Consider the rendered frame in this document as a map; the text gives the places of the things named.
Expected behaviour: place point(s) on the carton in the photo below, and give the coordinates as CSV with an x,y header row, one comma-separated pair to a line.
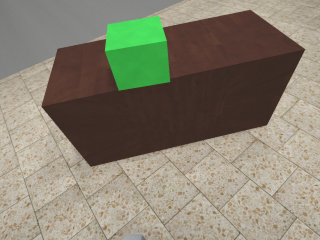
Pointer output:
x,y
137,53

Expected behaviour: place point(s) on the pedestal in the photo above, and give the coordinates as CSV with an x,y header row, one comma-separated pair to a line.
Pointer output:
x,y
227,75

